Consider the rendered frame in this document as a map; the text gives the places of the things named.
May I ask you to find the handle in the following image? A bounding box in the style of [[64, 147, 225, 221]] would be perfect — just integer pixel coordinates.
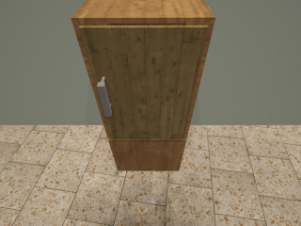
[[97, 76, 112, 117]]

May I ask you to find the cupboard door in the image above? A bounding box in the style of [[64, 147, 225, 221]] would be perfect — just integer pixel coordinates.
[[78, 24, 208, 139]]

